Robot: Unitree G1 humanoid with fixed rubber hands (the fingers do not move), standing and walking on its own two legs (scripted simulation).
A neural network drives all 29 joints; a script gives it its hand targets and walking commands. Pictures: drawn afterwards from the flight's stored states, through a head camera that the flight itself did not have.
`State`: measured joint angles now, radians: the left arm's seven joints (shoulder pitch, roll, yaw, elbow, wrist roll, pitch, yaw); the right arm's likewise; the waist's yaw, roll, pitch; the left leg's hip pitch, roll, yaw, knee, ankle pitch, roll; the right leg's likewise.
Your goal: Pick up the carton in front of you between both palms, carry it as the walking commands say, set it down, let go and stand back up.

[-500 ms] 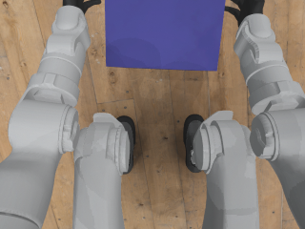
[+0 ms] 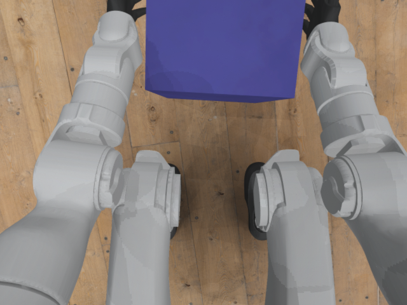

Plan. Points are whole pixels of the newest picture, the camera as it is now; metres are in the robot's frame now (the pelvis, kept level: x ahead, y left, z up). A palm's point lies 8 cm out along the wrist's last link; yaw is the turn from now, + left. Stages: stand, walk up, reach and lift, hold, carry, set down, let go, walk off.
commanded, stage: reach and lift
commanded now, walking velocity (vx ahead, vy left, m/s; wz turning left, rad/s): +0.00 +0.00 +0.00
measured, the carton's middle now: (218, 42) +0.51 +0.00 -0.21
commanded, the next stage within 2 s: none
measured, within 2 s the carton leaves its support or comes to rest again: neither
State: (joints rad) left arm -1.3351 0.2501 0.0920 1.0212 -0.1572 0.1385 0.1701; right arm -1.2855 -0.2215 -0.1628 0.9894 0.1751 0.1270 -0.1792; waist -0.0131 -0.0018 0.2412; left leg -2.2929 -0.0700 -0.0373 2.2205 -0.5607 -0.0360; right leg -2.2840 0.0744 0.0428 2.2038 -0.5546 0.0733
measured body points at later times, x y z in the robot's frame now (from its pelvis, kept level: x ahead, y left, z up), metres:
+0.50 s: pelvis -0.01 +0.00 +0.12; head +0.24 +0.01 +0.50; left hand +0.50 +0.15 +0.07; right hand +0.49 -0.15 +0.06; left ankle +0.11 +0.12 -0.33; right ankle +0.12 -0.13 -0.33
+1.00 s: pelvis +0.04 +0.00 +0.26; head +0.20 +0.01 +0.68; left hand +0.46 +0.16 +0.22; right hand +0.46 -0.15 +0.21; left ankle +0.11 +0.12 -0.33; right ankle +0.12 -0.13 -0.33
